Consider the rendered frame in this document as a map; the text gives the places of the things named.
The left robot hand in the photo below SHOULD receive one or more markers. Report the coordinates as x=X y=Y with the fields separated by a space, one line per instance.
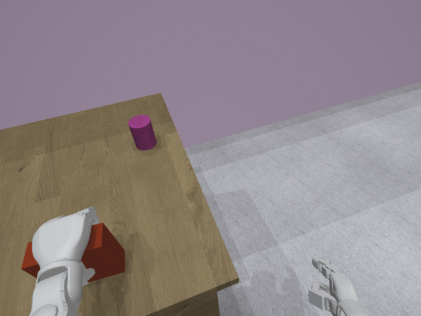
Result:
x=65 y=238

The sponge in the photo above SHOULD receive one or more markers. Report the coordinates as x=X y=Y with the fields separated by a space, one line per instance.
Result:
x=103 y=254

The robot right forearm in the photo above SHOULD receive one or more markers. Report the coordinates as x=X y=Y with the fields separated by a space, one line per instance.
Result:
x=351 y=308

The robot left forearm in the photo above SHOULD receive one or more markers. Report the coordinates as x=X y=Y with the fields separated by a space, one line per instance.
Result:
x=58 y=290

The right robot hand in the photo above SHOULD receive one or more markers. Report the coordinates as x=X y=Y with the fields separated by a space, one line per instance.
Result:
x=341 y=288

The table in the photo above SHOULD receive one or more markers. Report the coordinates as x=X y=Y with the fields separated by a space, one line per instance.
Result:
x=150 y=200

